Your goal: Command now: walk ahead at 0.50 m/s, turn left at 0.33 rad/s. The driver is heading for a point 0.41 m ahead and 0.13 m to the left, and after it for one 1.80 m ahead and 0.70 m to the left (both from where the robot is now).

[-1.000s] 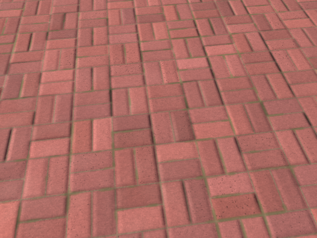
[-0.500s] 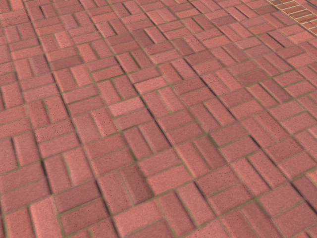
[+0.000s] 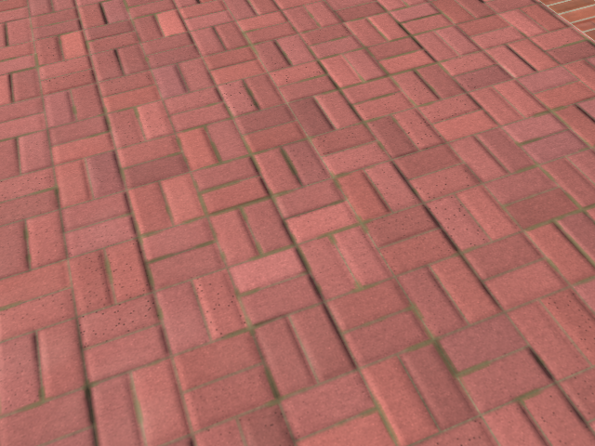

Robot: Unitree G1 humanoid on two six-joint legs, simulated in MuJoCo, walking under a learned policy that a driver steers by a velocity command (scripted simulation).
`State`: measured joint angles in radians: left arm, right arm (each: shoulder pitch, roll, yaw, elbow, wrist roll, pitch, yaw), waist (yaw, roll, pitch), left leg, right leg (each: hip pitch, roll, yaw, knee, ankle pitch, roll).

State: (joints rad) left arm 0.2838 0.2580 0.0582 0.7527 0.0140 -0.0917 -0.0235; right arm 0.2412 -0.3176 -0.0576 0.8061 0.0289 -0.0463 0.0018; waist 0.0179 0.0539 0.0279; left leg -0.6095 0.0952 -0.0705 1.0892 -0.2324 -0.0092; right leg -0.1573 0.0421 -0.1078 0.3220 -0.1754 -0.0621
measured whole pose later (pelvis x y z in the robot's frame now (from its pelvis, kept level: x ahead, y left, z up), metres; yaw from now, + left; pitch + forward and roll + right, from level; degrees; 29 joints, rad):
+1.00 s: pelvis +0.40 +0.07 -0.01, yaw +35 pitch +1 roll +0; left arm 0.12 0.25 0.04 0.70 0.02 0.00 0.03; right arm 0.18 -0.34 -0.09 0.65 0.02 0.07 -0.04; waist 0.01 0.03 0.07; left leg -0.49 -0.02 -0.07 1.05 -0.46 -0.09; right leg -0.33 -0.01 -0.03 0.44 -0.13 -0.02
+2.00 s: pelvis +0.38 +0.08 +0.00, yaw +14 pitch +1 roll +2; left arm 0.16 0.32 0.07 0.71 -0.01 0.04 0.02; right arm 0.10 -0.30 -0.09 0.76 0.01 -0.01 -0.03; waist 0.03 0.00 0.06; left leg -0.35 -0.04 -0.11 0.67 -0.35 -0.09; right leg -0.26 0.10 0.21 0.47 -0.22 -0.05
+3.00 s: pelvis +0.36 +0.13 +0.00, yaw +27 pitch +1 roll -3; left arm 0.10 0.33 0.09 0.76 0.00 0.02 0.05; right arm 0.21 -0.30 -0.05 0.71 0.02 0.00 -0.01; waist -0.02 -0.03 0.07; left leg -0.25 -0.07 -0.07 0.43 -0.19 0.09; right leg -0.49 0.00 0.07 1.05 -0.36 0.07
